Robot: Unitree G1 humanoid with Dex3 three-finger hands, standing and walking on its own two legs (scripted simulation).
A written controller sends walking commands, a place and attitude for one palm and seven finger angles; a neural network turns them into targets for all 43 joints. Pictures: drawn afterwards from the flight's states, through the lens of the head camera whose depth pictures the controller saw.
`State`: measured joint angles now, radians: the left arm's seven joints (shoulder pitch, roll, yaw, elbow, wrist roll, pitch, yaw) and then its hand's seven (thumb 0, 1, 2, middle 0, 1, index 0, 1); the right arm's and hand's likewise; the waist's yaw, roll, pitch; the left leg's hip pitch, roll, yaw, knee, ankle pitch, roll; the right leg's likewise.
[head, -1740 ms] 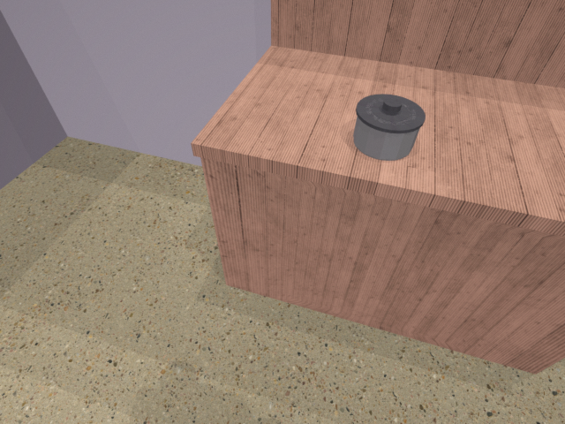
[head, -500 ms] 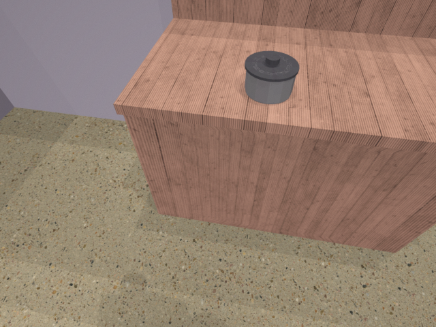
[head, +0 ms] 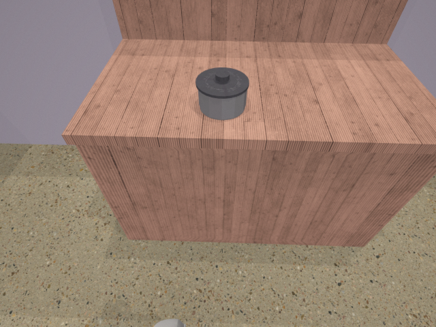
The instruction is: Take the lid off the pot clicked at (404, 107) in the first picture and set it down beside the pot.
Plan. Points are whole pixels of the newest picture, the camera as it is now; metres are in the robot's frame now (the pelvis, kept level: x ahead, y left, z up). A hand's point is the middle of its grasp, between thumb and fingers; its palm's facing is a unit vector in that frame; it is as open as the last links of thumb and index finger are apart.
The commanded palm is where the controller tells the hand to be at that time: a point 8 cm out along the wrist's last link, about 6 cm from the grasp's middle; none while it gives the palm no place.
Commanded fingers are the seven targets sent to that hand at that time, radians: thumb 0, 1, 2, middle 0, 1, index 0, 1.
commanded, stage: take the last steps up to it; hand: left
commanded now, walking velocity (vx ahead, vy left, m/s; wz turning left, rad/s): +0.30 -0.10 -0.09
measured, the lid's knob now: (222, 76) +0.76 +0.03 +0.07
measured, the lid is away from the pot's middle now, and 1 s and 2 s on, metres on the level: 0.00 0.00 0.00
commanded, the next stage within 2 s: come to a stop and stand still in 0.54 s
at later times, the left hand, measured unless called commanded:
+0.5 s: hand (149, 286) +0.24 +0.18 -0.17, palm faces -0.05 -0.99 -0.14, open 7.4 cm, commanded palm none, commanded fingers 0.00 0.90 0.90 -0.20 -0.30 -0.20 -0.30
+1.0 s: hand (178, 241) +0.35 +0.13 -0.17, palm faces +0.02 -0.97 -0.25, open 7.3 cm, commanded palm none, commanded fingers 0.00 0.90 0.90 -0.20 -0.30 -0.20 -0.30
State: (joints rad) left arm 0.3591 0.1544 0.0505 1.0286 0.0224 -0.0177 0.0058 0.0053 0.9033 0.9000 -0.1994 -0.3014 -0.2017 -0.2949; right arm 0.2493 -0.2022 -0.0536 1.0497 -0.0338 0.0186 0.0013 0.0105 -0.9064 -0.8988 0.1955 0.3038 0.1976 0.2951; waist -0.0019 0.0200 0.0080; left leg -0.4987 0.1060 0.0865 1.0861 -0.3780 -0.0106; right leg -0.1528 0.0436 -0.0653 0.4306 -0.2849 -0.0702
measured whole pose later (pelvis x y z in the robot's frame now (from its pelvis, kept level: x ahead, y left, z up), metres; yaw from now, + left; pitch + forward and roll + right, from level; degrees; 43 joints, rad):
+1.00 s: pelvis +0.25 -0.06 -0.01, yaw -2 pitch +0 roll +0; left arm 0.13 0.16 0.05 0.96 0.02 0.01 0.05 0.00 0.91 0.90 -0.20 -0.30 -0.21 -0.30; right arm 0.10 -0.22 -0.07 0.98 -0.03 0.07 -0.02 0.00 -0.91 -0.90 0.19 0.30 0.19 0.29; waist 0.01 0.02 0.10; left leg -0.53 0.01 0.02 1.11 -0.44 -0.06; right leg -0.35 -0.07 -0.15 0.50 -0.15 -0.03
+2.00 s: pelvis +0.18 +0.03 +0.00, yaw -3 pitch -1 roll +0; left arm 0.33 0.13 -0.01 1.10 0.02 -0.01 0.04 0.00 0.90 0.90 -0.20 -0.30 -0.20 -0.29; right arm 0.34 -0.12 -0.01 1.12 -0.02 0.01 -0.02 0.01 -0.91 -0.90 0.20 0.30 0.20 0.30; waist -0.02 -0.02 0.03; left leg -0.24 -0.05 0.09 0.38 -0.13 0.08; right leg -0.13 -0.01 -0.02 0.44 -0.30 -0.01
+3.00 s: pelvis +0.17 +0.04 +0.00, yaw -3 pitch -2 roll -1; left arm 0.34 0.15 -0.01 1.10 0.01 -0.02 0.04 0.01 0.90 0.90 -0.20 -0.30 -0.20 -0.29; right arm 0.24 -0.16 -0.02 1.10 -0.01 0.00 -0.02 0.01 -0.93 -0.90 0.20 0.30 0.20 0.30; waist 0.01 -0.01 0.06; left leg -0.26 -0.05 0.10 0.41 -0.13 0.10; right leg -0.15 -0.02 -0.02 0.45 -0.27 0.02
